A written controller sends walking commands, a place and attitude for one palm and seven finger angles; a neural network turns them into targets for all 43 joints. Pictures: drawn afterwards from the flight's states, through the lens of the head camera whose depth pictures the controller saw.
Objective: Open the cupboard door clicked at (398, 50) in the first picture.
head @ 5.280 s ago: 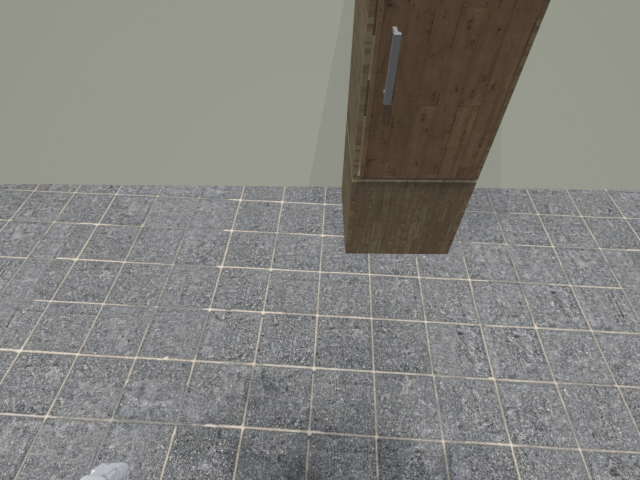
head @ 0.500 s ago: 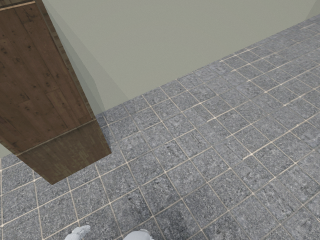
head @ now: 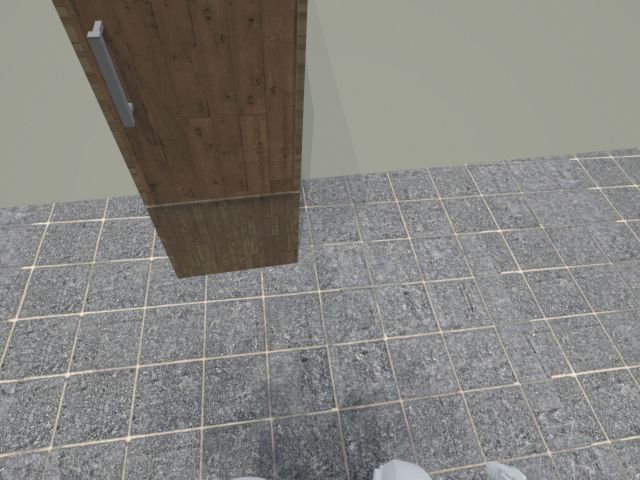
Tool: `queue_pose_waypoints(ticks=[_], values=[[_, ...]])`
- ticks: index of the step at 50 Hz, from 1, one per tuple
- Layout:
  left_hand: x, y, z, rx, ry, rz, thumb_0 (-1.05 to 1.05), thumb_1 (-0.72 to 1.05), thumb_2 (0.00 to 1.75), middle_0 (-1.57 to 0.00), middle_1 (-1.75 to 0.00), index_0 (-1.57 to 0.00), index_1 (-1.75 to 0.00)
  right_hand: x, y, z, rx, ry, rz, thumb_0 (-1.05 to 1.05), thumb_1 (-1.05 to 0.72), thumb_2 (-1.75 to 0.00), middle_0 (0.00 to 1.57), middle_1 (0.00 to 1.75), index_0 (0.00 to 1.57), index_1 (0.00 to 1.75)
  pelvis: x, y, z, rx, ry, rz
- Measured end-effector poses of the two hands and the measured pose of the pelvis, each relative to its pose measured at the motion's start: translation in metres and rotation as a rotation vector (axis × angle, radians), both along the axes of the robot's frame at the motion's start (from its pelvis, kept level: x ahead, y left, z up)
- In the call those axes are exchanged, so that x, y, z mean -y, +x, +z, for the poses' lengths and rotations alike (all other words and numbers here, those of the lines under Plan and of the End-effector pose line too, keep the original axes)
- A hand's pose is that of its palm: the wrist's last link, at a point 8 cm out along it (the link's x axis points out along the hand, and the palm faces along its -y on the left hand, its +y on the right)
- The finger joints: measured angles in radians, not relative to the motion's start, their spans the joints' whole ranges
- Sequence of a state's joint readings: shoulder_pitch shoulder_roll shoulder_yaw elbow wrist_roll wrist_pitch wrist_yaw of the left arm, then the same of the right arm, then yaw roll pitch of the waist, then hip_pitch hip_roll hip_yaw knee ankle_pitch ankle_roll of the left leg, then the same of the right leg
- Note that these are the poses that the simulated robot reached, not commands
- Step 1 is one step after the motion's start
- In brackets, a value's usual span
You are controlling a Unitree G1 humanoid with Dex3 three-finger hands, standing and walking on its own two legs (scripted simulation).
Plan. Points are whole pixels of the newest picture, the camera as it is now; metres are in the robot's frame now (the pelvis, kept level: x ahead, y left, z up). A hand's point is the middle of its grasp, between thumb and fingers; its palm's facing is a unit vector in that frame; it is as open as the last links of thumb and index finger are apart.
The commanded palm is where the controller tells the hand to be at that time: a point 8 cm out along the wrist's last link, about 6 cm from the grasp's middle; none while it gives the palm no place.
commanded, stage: turn to face it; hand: left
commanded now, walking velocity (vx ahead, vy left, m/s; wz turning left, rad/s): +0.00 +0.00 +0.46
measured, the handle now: (114, 77) +0.73 +0.44 +0.04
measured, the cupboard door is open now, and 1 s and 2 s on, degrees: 0 0 0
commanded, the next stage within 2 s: take the last steps up to it in 0.38 s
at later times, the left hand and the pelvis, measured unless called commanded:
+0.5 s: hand out of the picture +0.02 +0.18 -0.15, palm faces +0.24 -0.94 -0.25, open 7.4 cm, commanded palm none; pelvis -0.01 -0.02 +0.00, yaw +13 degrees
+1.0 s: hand out of the picture +0.04 +0.25 -0.17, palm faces +0.30 -0.94 -0.17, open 7.4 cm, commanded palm none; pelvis +0.05 +0.06 +0.01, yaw +17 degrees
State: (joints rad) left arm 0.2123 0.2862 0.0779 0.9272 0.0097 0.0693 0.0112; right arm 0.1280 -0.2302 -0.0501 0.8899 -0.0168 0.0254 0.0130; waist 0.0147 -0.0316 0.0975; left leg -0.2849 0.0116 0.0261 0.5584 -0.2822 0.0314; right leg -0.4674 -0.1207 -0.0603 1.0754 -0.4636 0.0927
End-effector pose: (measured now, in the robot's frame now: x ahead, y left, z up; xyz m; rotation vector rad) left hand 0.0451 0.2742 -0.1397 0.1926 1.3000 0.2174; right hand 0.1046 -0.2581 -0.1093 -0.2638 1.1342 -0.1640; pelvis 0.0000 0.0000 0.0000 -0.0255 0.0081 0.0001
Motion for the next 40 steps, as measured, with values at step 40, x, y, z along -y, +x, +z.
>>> queue_pose_waypoints(ticks=[40], values=[[-0.008,-0.121,-0.004,-0.083,-0.095,0.295,0.01,0.91,0.9,-0.2,-0.3,-0.2,-0.3,-0.084,-0.015,-0.005,-0.133,0.025,0.217,0.0,-0.9,-0.89,0.2,0.3,0.2,0.3,-0.045,0.003,0.009,0.027,-0.001,0.279]])
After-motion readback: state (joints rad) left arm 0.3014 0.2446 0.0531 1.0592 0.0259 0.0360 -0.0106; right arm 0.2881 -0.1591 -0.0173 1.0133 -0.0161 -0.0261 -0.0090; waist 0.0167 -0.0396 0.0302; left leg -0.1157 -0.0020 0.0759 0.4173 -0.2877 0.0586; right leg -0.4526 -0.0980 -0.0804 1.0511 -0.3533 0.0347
